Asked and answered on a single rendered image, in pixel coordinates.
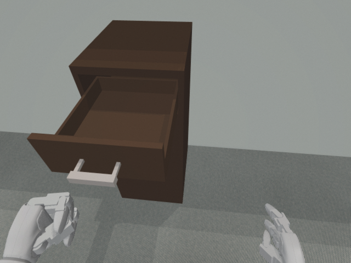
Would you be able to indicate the drawer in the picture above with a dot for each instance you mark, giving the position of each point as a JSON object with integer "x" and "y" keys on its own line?
{"x": 118, "y": 119}

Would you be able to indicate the robot right hand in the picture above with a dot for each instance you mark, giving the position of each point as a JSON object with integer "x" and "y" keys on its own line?
{"x": 284, "y": 239}

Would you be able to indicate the robot left hand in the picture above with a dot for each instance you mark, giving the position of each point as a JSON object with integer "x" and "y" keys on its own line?
{"x": 53, "y": 214}

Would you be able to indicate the cabinet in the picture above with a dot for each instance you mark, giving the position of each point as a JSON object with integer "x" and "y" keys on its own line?
{"x": 153, "y": 50}

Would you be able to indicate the handle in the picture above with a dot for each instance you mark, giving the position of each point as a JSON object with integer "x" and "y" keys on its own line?
{"x": 78, "y": 177}

